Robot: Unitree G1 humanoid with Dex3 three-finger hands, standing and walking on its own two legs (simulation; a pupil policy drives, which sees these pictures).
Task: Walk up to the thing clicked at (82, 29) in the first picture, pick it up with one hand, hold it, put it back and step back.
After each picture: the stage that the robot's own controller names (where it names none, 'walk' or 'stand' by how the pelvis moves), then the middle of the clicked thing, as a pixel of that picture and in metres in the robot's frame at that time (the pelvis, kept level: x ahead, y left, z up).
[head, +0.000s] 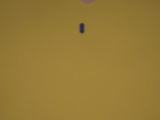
stand; (82, 28) +1.68 +0.02 -0.72
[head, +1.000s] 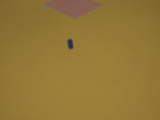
walk; (70, 44) +1.55 +0.27 -0.71
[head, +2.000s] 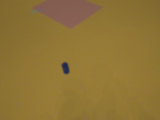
walk; (65, 68) +1.02 +0.28 -0.72
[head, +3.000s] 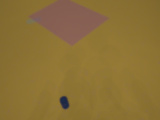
walk; (64, 102) +0.62 +0.25 -0.71
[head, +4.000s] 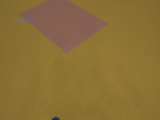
stand; out of the picture +0.41 +0.22 -0.70
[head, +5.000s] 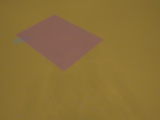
stand; out of the picture +0.35 +0.23 -0.72
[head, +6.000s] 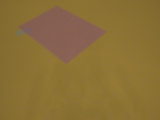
stand; out of the picture +0.36 +0.22 -0.72
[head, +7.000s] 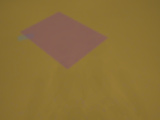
stand; out of the picture +0.35 +0.22 -0.73
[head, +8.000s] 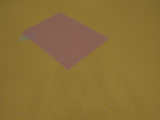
stand; out of the picture +0.34 +0.22 -0.73
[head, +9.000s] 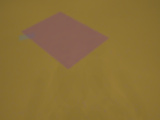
stand; out of the picture +0.35 +0.22 -0.73
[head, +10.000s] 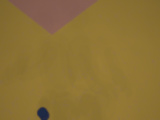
go down; (43, 114) +0.38 +0.24 -0.62
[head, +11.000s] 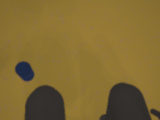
go down; (25, 72) +0.42 +0.27 -0.31
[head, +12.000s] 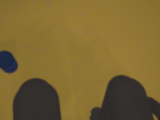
close in; (7, 62) +0.42 +0.29 -0.27
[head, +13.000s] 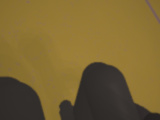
close in; out of the picture +0.40 +0.32 -0.21
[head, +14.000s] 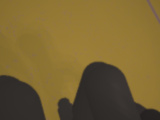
close; out of the picture +0.39 +0.32 -0.22
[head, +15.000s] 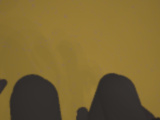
lift; out of the picture +0.31 +0.28 -0.17
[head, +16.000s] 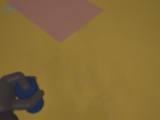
lift; (30, 96) +0.32 +0.19 +0.00
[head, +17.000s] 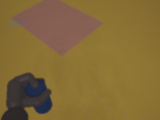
hold; (39, 97) +0.33 +0.17 -0.02
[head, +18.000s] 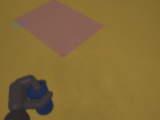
hold; (41, 99) +0.32 +0.17 -0.02
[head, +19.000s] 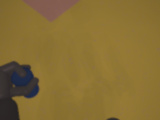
crouch; (26, 83) +0.37 +0.21 -0.07
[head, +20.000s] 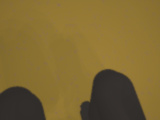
lower; out of the picture +0.44 +0.31 -0.15
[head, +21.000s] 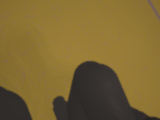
lower; out of the picture +0.40 +0.32 -0.22
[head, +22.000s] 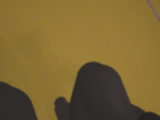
lower; out of the picture +0.40 +0.32 -0.22
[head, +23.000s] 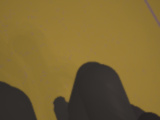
lower; out of the picture +0.40 +0.32 -0.22
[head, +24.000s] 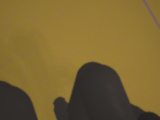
lower; out of the picture +0.40 +0.32 -0.22
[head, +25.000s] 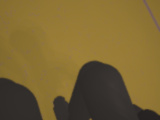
withdraw; out of the picture +0.39 +0.31 -0.22
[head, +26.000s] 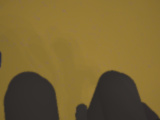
stand; out of the picture +0.40 +0.28 -0.25
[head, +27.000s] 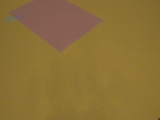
stand; out of the picture +0.36 +0.21 -0.62
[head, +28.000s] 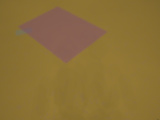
stand; out of the picture +0.36 +0.21 -0.67
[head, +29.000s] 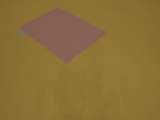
stand; out of the picture +0.36 +0.21 -0.67
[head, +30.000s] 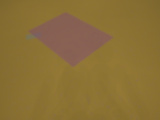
stand; out of the picture +0.38 +0.20 -0.72
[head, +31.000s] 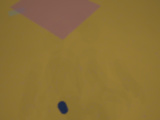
walk; (63, 107) +0.48 +0.21 -0.69
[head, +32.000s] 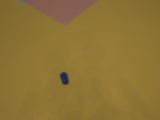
walk; (64, 78) +0.75 +0.21 -0.70
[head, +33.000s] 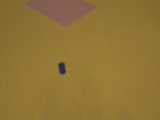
stand; (62, 68) +0.99 +0.22 -0.70
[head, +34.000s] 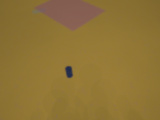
stand; (69, 72) +0.99 +0.19 -0.72
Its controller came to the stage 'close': yes
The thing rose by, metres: 0.70
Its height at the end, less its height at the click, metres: +0.00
